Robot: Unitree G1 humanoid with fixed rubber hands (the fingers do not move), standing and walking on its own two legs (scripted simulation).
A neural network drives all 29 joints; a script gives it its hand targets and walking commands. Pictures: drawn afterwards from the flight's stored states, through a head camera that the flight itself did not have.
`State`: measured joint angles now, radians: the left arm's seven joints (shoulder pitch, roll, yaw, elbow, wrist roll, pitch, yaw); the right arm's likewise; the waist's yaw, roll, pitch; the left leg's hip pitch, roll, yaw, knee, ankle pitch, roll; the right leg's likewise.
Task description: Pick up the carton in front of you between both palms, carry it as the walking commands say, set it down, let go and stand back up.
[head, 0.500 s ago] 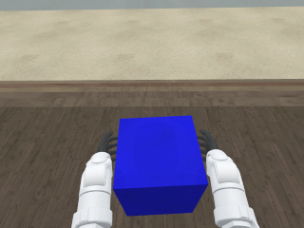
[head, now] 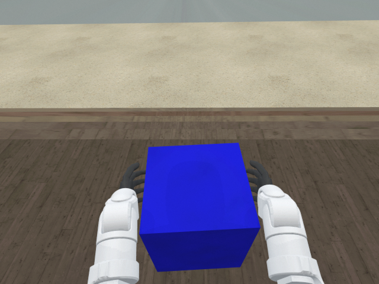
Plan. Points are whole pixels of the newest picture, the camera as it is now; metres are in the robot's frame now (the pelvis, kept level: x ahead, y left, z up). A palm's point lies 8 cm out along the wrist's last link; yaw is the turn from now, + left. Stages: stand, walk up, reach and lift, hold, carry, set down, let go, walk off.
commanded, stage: hold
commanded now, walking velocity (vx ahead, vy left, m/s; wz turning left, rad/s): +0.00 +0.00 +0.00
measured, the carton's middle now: (196, 209) +0.29 +0.00 -0.02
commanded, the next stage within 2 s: carry in 0.44 s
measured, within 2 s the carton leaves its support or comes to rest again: neither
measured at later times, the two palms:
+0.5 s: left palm (128, 192) +0.29 +0.15 +0.05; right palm (263, 188) +0.29 -0.15 +0.05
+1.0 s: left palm (128, 143) +0.42 +0.17 +0.08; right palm (246, 136) +0.43 -0.13 +0.08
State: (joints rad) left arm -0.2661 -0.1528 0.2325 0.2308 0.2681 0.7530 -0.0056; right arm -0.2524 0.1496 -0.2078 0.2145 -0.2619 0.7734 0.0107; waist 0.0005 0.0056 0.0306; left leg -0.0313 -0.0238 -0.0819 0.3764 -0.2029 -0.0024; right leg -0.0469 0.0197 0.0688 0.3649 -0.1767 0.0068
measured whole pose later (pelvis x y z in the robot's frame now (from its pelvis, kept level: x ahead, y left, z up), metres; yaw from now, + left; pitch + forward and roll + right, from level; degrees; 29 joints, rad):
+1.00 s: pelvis +0.19 +0.01 +0.00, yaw +3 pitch +6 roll +0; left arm 0.00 -0.13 0.05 -0.42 0.05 1.14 0.13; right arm 0.02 0.13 -0.07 -0.45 -0.03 1.17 -0.14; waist -0.01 0.00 -0.19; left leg -0.45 0.06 0.09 1.00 -0.43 0.00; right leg -0.25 -0.02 -0.21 0.42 -0.28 -0.05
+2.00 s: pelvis +0.82 +0.04 +0.00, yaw +4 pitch +4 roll +1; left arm 0.01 -0.13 0.07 -0.41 0.00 1.07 0.15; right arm 0.03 0.13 -0.05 -0.44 -0.02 1.10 -0.16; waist 0.04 0.01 -0.07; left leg -0.61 0.10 0.08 1.12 -0.26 0.03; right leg -0.27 -0.03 -0.25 0.42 -0.23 -0.08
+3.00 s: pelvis +1.03 +0.06 -0.02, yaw +3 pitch +2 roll +1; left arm -0.43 -0.15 0.30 -0.02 0.07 0.99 0.18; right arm -0.43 0.16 -0.27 -0.03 -0.06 1.01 -0.19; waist -0.02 0.00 -0.06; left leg -0.38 0.01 0.14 0.57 -0.23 0.05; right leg -0.21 0.01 -0.04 0.59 -0.41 -0.03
